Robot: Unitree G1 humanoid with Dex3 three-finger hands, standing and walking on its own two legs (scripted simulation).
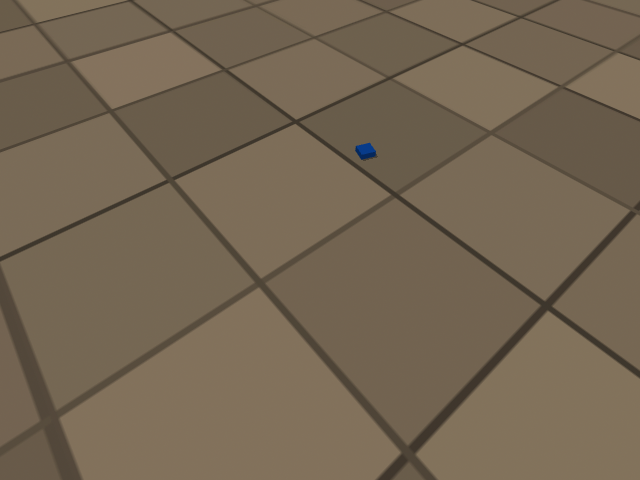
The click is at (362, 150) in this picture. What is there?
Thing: small box
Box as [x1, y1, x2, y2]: [355, 143, 375, 159]
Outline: 369,143 356,146 355,150 361,159 374,156 375,151
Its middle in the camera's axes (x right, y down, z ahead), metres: +0.23 -0.42 +1.97
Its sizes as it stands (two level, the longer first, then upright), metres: 0.077 0.075 0.031
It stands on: the floor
